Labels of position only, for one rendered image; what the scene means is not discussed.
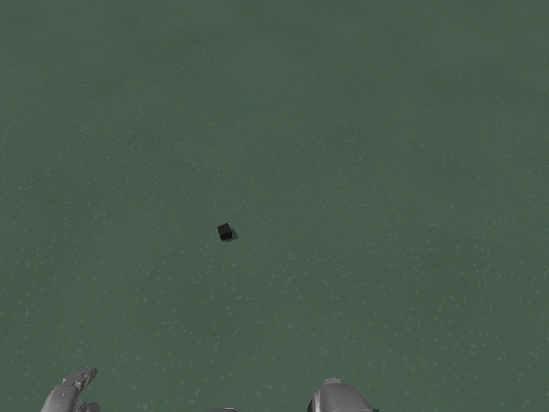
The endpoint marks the cube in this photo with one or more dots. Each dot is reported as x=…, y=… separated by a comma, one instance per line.
x=224, y=231

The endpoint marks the left robot hand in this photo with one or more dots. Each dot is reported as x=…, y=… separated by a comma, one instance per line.
x=64, y=398

